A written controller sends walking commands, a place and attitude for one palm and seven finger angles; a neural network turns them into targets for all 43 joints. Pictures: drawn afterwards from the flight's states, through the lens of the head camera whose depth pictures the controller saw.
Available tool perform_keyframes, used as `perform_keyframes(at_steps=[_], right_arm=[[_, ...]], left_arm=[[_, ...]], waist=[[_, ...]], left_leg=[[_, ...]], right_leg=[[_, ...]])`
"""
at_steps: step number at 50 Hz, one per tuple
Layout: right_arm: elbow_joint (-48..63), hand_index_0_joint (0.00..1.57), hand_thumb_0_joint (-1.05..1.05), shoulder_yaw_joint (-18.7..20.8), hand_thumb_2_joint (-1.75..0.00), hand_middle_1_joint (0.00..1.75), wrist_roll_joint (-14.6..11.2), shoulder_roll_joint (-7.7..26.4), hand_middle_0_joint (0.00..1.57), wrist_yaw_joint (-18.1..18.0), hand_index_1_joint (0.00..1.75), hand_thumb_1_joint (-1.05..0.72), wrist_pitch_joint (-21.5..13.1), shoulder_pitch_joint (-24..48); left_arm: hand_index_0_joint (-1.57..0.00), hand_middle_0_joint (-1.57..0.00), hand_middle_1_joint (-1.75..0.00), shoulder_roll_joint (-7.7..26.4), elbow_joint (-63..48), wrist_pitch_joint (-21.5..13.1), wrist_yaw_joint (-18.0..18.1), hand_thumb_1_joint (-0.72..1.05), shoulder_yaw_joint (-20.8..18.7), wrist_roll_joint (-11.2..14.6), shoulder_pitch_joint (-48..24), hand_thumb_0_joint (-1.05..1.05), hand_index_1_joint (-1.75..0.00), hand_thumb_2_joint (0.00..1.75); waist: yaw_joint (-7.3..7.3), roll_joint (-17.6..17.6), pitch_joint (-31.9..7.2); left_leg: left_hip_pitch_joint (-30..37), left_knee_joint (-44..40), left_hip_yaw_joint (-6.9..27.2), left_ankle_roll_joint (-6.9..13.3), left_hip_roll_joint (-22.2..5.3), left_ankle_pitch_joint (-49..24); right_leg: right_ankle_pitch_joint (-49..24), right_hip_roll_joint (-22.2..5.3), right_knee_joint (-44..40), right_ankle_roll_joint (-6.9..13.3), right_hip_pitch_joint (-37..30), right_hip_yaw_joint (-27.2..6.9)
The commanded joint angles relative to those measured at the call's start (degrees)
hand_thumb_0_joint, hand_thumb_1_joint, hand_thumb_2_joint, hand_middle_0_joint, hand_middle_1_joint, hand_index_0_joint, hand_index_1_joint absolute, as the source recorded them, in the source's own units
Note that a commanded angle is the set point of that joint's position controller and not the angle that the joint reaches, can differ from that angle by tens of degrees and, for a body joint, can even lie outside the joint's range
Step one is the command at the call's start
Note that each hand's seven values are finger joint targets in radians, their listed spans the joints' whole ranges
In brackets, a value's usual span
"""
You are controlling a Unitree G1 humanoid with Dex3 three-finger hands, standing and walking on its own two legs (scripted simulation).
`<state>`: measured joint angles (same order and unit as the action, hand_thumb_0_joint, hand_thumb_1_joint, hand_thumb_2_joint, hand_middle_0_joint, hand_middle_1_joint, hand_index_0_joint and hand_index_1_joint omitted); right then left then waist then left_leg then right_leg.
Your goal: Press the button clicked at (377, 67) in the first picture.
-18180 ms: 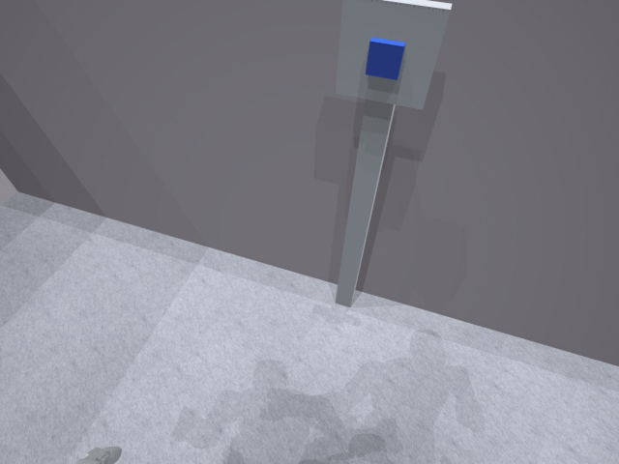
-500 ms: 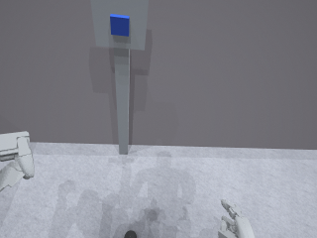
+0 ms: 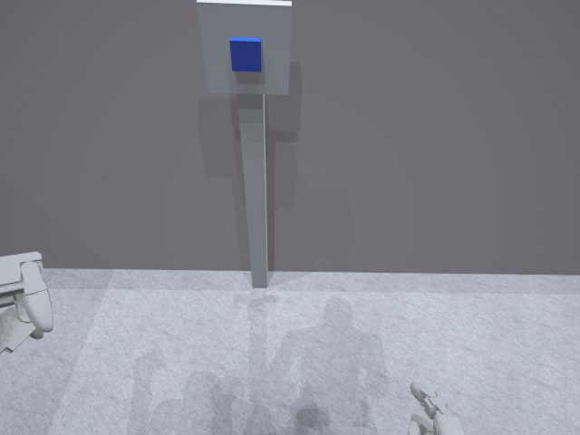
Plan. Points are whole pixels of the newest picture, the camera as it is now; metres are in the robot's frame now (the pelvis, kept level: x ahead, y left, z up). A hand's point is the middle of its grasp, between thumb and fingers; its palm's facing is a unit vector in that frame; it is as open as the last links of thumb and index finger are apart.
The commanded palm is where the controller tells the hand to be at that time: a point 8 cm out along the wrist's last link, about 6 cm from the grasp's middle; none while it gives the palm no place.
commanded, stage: let the arm hang, fingers relaxed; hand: left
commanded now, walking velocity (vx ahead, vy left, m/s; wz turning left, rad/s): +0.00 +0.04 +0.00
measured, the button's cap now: (246, 54) +0.77 +0.12 +0.18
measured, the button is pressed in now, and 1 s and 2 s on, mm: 0 0 0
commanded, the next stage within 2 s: stand and wait in 1.20 s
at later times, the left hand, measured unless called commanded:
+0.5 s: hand out of the picture +0.02 +0.21 -0.16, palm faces +0.10 -0.96 -0.25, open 3.9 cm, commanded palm none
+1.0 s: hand out of the picture -0.01 +0.17 -0.16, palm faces +0.08 -0.98 -0.16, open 7.2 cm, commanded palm none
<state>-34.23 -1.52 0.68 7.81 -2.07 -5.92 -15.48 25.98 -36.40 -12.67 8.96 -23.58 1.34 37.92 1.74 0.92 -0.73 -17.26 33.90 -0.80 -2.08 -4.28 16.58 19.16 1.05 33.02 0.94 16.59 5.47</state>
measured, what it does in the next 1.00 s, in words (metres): stands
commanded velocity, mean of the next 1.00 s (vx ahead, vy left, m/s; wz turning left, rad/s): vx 0.00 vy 0.00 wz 0.00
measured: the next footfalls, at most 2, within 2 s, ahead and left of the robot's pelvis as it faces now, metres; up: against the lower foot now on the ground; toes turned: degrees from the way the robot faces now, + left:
none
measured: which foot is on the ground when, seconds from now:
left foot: down 0.00-1.00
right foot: down 0.00-1.00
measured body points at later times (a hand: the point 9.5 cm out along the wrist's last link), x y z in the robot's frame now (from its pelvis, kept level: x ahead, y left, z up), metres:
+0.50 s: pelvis +0.01 +0.01 +0.01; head +0.03 +0.02 +0.46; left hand +0.02 +0.26 -0.14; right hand +0.06 -0.22 -0.14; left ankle +0.02 +0.13 -0.73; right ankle +0.02 -0.08 -0.73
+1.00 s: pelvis +0.01 +0.02 +0.01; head +0.02 +0.02 +0.46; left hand -0.02 +0.22 -0.15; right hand -0.03 -0.17 -0.15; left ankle +0.02 +0.13 -0.73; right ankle +0.02 -0.08 -0.73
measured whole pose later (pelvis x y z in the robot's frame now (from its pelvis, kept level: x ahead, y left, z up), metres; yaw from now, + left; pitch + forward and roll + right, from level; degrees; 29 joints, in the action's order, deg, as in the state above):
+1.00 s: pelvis +0.01 +0.02 +0.01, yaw +3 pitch -2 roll +0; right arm -65.8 0.3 1.4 4.8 -1.9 1.2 -19.1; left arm 5.3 66.9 -0.1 2.4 -0.5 -0.7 16.3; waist 0.8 -0.8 2.8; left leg -10.7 24.4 -5.1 0.8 -1.4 11.6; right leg 12.6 -1.5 24.4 1.2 9.8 6.7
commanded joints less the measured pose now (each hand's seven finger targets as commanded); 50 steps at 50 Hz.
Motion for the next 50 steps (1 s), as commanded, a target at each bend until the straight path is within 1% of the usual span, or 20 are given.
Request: perform_keyframes(at_steps=[1, 2, 4, 5, 6, 7, 8, 9, 10, 11, 12, 13, 14, 17, 19, 20, 24, 30, 35, 50], right_arm=[[7.86, 0.20, 0.00, 4.69, -0.90, 0.30, -0.70, 9.86, 0.20, -1.07, 0.30, -0.90, -1.38, 7.65], [7.03, 0.20, 0.00, 4.84, -0.90, 0.30, -0.60, 10.09, 0.20, -0.86, 0.30, -0.90, -1.32, 6.72], [6.67, 0.20, 0.00, 3.68, -0.90, 0.30, -0.50, 9.33, 0.20, -1.13, 0.30, -0.90, -1.64, 7.70], [-5.70, 0.20, 0.00, 5.96, -0.90, 0.30, -0.16, 14.26, 0.20, 4.67, 0.30, -0.90, -1.62, 7.37], [-4.60, 0.20, 0.00, 6.03, -0.90, 0.30, -0.88, 10.45, 0.20, 4.04, 0.30, -0.90, 1.65, 2.48], [-3.88, 0.20, 0.00, 4.41, -0.90, 0.30, -0.56, 8.37, 0.20, 3.56, 0.30, -0.90, 3.93, 0.67], [-3.37, 0.20, 0.00, 4.27, -0.90, 0.30, 0.07, 8.70, 0.20, 3.33, 0.30, -0.90, 4.74, 0.15], [-3.16, 0.20, 0.00, 4.52, -0.90, 0.30, 0.58, 9.96, 0.20, 3.20, 0.30, -0.90, 5.08, 0.09], [-3.10, 0.20, 0.00, 4.73, -0.90, 0.30, 1.23, 12.01, 0.20, 2.93, 0.30, -0.90, 5.02, 0.90], [-3.43, 0.20, 0.00, 4.69, -0.90, 0.30, 1.61, 13.07, 0.20, 2.65, 0.30, -0.90, 5.10, 2.75], [-4.18, 0.20, 0.00, 4.21, -0.90, 0.30, 2.07, 13.44, 0.20, 2.08, 0.30, -0.90, 5.18, 3.79], [-5.51, 0.20, 0.00, 3.63, -0.90, 0.30, 1.95, 12.23, 0.20, 1.65, 0.30, -0.90, 5.10, 4.30], [-7.63, 0.20, 0.00, 3.14, -0.90, 0.30, 1.67, 11.32, 0.20, 1.44, 0.30, -0.90, 5.31, 3.80], [-12.90, 0.20, 0.00, 2.47, -0.90, 0.30, 1.16, 9.43, 0.20, 0.97, 0.30, -0.90, 5.99, 3.47], [-15.47, 0.20, 0.00, 2.62, -0.90, 0.30, 1.29, 7.47, 0.20, 0.65, 0.30, -0.90, 6.14, 1.67], [-16.60, 0.20, 0.00, 2.54, -0.90, 0.30, 1.18, 7.32, 0.20, 0.60, 0.30, -0.90, 6.20, 1.81], [-20.37, 0.20, 0.00, 2.70, -0.90, 0.30, 0.76, 7.31, 0.20, 0.47, 0.30, -0.90, 6.74, 0.01], [-25.71, 0.20, 0.00, 2.45, -0.90, 0.30, 0.53, 6.01, 0.20, 0.34, 0.30, -0.90, 6.70, -3.37], [-28.45, 0.20, 0.00, 2.26, -0.90, 0.30, 0.50, 4.47, 0.20, 0.19, 0.30, -0.90, 6.55, -5.23], [-30.66, 0.20, 0.00, 2.43, -0.90, 0.30, 0.62, 1.21, 0.20, -0.30, 0.30, -0.90, 6.16, -8.56]], left_arm=[[-1.30, -1.30, -1.50, 5.98, -3.97, -0.79, 1.16, 0.90, -5.25, 0.61, -4.06, 0.00, -1.50, 0.90], [-1.30, -1.30, -1.50, 4.47, -4.38, -1.25, 1.27, 0.90, -3.49, 0.59, -4.89, 0.00, -1.50, 0.90], [-1.30, -1.30, -1.50, 4.07, -6.10, -2.09, 1.49, 0.90, -3.07, 0.37, -4.61, 0.00, -1.50, 0.90], [-1.30, -1.30, -1.50, -5.50, 38.60, 7.65, -5.46, 0.90, 14.55, -5.44, -15.21, 0.00, -1.50, 0.90], [-1.26, -1.26, -1.46, -6.88, 40.61, 11.15, -7.05, 0.90, 14.74, -4.46, -13.54, 0.00, -1.46, 0.90], [-1.23, -1.23, -1.42, -8.43, 43.12, 11.98, -7.61, 0.90, 15.97, -3.58, -13.81, 0.00, -1.42, 0.90], [-1.19, -1.19, -1.38, -8.71, 46.23, 12.35, -7.97, 0.90, 17.10, -3.27, -15.11, 0.00, -1.38, 0.90], [-1.15, -1.15, -1.34, -8.35, 49.51, 12.44, -8.30, 0.90, 17.84, -3.16, -16.26, 0.00, -1.34, 0.90], [-1.12, -1.12, -1.30, -8.94, 53.12, 12.42, -8.49, 0.90, 18.61, -3.19, -16.36, 0.00, -1.30, 0.90], [-1.08, -1.08, -1.26, -9.36, 56.54, 12.71, -8.42, 0.90, 19.40, -3.23, -17.69, 0.00, -1.26, 0.90], [-1.04, -1.04, -1.22, -9.53, 59.38, 12.92, -8.40, 0.90, 19.55, -3.27, -18.50, 0.00, -1.22, 0.90], [-1.01, -1.01, -1.18, -8.54, 63.45, 12.99, -8.41, 0.90, 19.41, -2.93, -19.64, 0.00, -1.18, 0.90], [-0.97, -0.97, -1.14, -7.66, 67.96, 13.10, -8.39, 0.90, 19.55, -2.64, -21.00, 0.00, -1.14, 0.90], [-0.86, -0.86, -1.02, -6.99, 79.78, 12.41, -8.03, 0.90, 20.40, -2.10, -21.70, 0.00, -1.02, 0.90], [-0.79, -0.79, -0.94, -9.00, 83.78, 12.28, -7.55, 0.90, 20.09, -1.98, -21.65, 0.00, -0.94, 0.90], [-0.75, -0.75, -0.90, -8.96, 85.71, 12.35, -7.56, 0.90, 20.36, -1.92, -21.62, 0.00, -0.90, 0.90], [-0.60, -0.60, -0.74, -9.08, 91.77, 12.43, -7.72, 0.90, 21.24, -1.84, -22.07, 0.00, -0.74, 0.90], [-0.38, -0.38, -0.50, -10.30, 98.03, 12.14, -7.36, 0.90, 22.00, -1.74, -20.73, 0.00, -0.50, 0.90], [-0.20, -0.20, -0.30, -11.81, 101.02, 12.06, -7.00, 0.90, 22.15, -1.66, -18.97, 0.00, -0.30, 0.90], [-0.20, -0.20, -0.30, -15.15, 102.66, 12.01, -6.41, 0.90, 21.64, -1.78, -16.81, 0.00, -0.30, 0.90]], waist=[[-1.37, 11.02, 0.13], [-0.73, 10.54, 0.58], [-0.65, 6.42, -1.19], [1.80, 2.46, 1.12], [1.59, 3.55, -2.50], [0.95, 6.81, -1.08], [0.96, 9.31, -0.76], [0.64, 11.68, -0.72], [-0.12, 9.92, -2.24], [-1.04, 6.69, -3.57], [-1.83, 4.75, -2.46], [-1.85, -0.28, -2.44], [-1.62, -3.57, -2.46], [-1.59, -3.65, -3.11], [-1.23, -10.57, -3.86], [-1.58, -11.92, -3.27], [-1.36, -4.52, 1.10], [-1.06, -0.41, 3.89], [-1.22, -0.34, 5.44], [-1.43, -2.40, 7.11]], left_leg=[[-14.48, 17.10, -0.46, 2.21, 4.29, 10.93], [-13.97, 21.78, 2.04, 2.18, 2.95, 9.27], [-10.64, 16.29, 2.31, 2.25, 1.45, 7.86], [-14.45, 20.11, -0.17, 1.98, -2.45, 10.38], [-8.12, 13.59, 1.30, 1.91, 0.74, 9.32], [-6.80, 7.79, -1.63, 1.81, 2.26, 4.73], [-2.97, 2.94, -1.28, 2.39, 2.82, 0.46], [0.28, 1.03, 0.65, 3.57, 1.44, -9.41], [2.59, -0.36, 6.21, 5.65, -2.31, -18.99], [2.77, -2.24, 8.79, 6.92, -5.21, -20.90], [-1.21, -2.59, 8.92, 7.74, -5.89, -21.32], [-2.61, -3.73, 8.00, 7.11, -4.55, -22.17], [-3.56, -6.03, 6.60, 5.90, -3.55, -18.02], [1.80, -5.49, 1.74, 3.40, -1.14, -14.82], [3.67, -7.74, 1.89, 3.36, -1.69, -13.90], [3.28, -9.18, 2.13, 3.53, -2.05, -12.58], [3.48, -11.89, 2.35, 3.54, -2.15, -6.58], [5.93, -13.82, 1.51, 3.57, -2.05, -6.18], [5.84, -14.60, 1.05, 3.70, -1.66, -5.28], [3.37, -15.05, 1.02, 3.88, -1.54, -4.57]], right_leg=[[14.78, -18.06, -22.81, 8.80, -3.91, -33.37], [10.33, -19.49, -22.74, 10.06, -3.83, -31.44], [-4.87, -17.40, -17.15, 10.00, -6.20, -22.10], [-28.03, -20.59, -6.24, 8.96, -1.51, -5.51], [-30.69, -14.74, -2.98, 8.46, -1.64, -8.15], [-30.15, -12.92, -2.22, 6.72, -2.40, -3.91], [-27.67, -12.45, -1.18, 5.38, -0.09, -3.98], [-24.57, -11.78, -0.58, 3.56, 2.19, -3.67], [-20.89, -10.11, 1.24, 1.86, 4.09, -3.36], [-13.54, -7.80, 2.29, 0.93, 3.68, -3.09], [-11.14, -6.63, 0.09, 0.11, -0.21, -3.36], [-14.52, -7.33, -0.88, -0.02, -3.85, -3.74], [-12.88, -7.31, -2.34, 0.29, -6.64, -4.18], [-17.71, -9.40, -7.10, 2.64, -7.54, -6.57], [-16.82, -8.91, -8.07, 2.64, -8.69, -5.33], [-15.07, -8.40, -8.91, 2.35, -9.31, -5.09], [-8.68, -8.24, -13.59, 2.34, -7.55, -4.98], [-5.27, -8.31, -16.02, 2.16, -5.43, -5.11], [-3.37, -8.25, -16.41, 2.15, -4.57, -5.43], [-5.11, -7.71, -14.34, 1.98, -4.69, -4.68]])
